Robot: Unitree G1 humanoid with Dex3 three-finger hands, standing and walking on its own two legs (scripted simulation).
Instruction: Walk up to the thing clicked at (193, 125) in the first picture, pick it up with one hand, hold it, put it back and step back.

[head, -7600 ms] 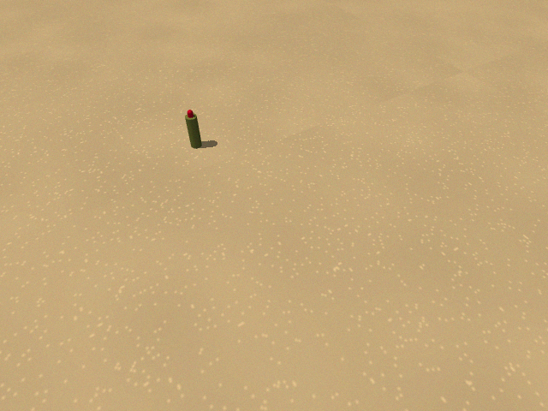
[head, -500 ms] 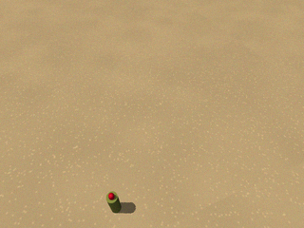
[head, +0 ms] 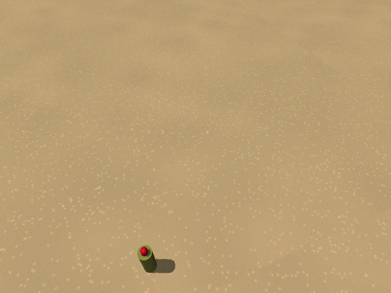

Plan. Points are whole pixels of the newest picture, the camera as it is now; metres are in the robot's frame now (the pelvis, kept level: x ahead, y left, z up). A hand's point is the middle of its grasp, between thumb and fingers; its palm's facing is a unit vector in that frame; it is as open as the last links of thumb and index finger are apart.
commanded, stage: stand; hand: left
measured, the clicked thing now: (147, 258) +0.38 +0.21 -0.67
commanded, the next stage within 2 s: go down in 0.18 s
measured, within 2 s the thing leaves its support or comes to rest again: neither
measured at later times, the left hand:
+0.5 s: hand out of the picture +0.15 +0.25 -0.16, palm faces +0.03 -0.94 -0.33, open 10.6 cm
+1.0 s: hand out of the picture +0.14 +0.27 -0.18, palm faces +0.05 -0.94 -0.32, open 17.0 cm
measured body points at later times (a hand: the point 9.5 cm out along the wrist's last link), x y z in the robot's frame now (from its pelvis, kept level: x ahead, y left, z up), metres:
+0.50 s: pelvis -0.01 +0.00 -0.01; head +0.04 +0.00 +0.43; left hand +0.14 +0.30 -0.14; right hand +0.08 -0.27 -0.14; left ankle -0.01 +0.14 -0.75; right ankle -0.01 -0.12 -0.75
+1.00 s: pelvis -0.01 +0.02 -0.06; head +0.06 +0.03 +0.38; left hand +0.14 +0.32 -0.16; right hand +0.14 -0.24 -0.15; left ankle -0.01 +0.14 -0.75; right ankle -0.01 -0.12 -0.75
